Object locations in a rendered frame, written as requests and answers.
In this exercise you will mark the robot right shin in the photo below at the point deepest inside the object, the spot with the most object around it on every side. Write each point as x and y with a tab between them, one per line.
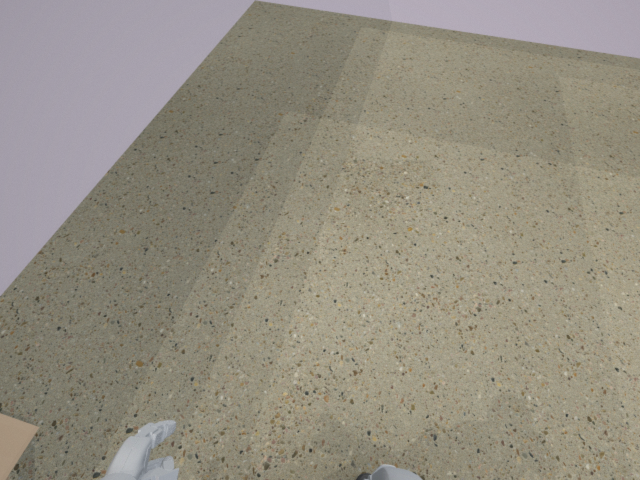
384	465

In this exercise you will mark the left robot hand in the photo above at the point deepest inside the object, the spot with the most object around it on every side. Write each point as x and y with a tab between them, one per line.
133	456

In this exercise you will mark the cupboard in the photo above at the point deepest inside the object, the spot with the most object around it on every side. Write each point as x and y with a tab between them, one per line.
15	435

